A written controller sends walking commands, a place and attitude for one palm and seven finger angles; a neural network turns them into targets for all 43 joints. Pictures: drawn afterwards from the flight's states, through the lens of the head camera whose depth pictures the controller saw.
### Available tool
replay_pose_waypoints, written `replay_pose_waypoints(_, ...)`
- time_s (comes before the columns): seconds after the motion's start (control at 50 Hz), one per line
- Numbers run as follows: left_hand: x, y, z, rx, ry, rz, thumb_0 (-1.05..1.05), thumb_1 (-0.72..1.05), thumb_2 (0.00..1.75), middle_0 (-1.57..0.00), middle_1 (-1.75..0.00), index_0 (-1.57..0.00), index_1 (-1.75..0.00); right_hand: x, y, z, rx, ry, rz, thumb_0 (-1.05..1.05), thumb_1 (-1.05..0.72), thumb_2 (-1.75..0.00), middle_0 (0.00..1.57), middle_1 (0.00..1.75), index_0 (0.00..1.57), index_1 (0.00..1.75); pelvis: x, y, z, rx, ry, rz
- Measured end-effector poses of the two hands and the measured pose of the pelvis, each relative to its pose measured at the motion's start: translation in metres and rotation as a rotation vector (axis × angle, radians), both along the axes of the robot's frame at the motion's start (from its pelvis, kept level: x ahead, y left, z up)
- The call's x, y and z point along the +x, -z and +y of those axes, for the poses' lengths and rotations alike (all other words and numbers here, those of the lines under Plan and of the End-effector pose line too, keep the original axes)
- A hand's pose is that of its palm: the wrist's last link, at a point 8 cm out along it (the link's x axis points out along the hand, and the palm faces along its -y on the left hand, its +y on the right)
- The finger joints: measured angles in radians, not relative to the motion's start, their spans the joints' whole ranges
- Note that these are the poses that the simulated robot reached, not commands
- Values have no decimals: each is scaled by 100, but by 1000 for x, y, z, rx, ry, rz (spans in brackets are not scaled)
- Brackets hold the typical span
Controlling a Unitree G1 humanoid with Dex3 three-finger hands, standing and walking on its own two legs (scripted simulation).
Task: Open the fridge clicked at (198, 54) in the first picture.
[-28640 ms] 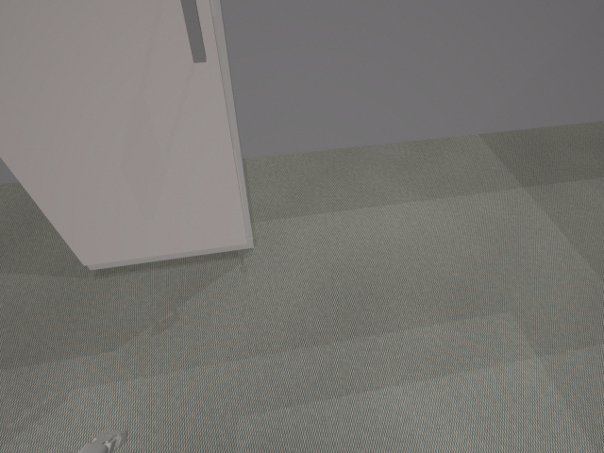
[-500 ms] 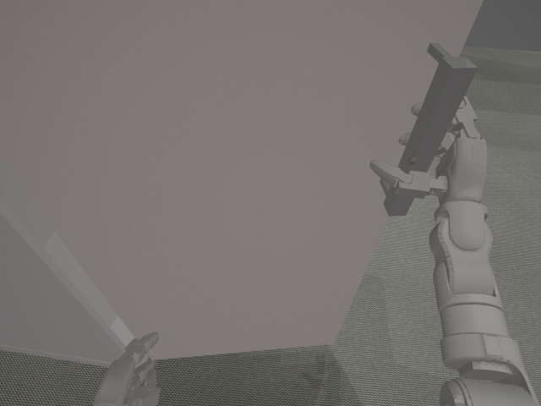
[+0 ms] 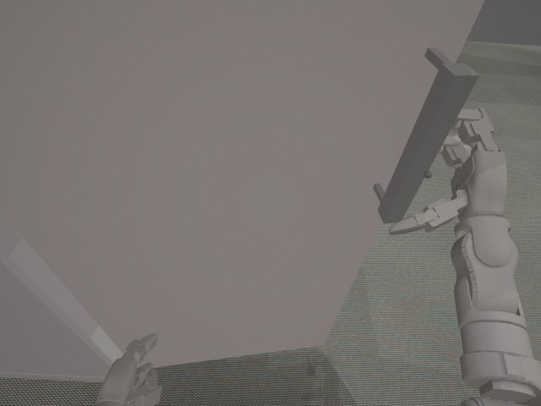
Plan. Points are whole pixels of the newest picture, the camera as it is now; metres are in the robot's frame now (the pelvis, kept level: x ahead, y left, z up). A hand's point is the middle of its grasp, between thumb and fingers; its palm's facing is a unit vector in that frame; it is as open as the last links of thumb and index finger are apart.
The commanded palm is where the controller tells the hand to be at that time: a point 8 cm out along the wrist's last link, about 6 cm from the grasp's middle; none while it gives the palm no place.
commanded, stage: slip the hand off the handle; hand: right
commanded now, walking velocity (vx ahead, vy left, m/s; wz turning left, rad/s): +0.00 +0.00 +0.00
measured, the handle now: (409, 145) +0.41 -0.15 +0.21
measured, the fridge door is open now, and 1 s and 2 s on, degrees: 80 80 80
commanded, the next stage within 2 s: draw the hand back to the body in 1.18 s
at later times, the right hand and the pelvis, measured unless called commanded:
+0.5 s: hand (476, 172) +0.39 -0.24 +0.20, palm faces +0.12 +0.98 -0.16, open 14.7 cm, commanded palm +0.35 -0.28 +0.20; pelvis +0.00 -0.02 +0.00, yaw +0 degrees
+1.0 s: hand (523, 229) +0.30 -0.26 +0.19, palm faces +0.12 +0.98 -0.16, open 14.7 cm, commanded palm +0.26 -0.30 +0.20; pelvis +0.00 -0.03 +0.00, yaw -1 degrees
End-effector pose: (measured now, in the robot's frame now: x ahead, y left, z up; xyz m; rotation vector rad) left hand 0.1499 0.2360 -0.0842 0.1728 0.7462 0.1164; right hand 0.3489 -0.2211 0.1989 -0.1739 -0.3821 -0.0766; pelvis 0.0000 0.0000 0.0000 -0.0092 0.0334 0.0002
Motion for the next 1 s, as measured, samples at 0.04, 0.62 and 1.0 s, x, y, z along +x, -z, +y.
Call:
replay_pose_waypoints(0.04,-5,0,5,9,-11,7,2,90,90,-20,-30,-20,-30,-1,-1,-8,-4,13,-5,-1,55,-20,32,119,27,115,-1,0,1,0,-1,-1)
replay_pose_waypoints(0.62,-42,14,-11,39,-78,127,2,90,90,-20,-30,-20,-30,2,1,-78,-4,-9,-11,-1,55,-20,25,115,26,115,4,4,-25,16,-12,40)
replay_pose_waypoints(1.0,43,-19,-50,25,85,-126,2,90,90,-20,-30,-20,-30,-80,4,-89,-10,16,-15,-1,56,-20,25,115,26,115,4,4,-31,24,21,-16)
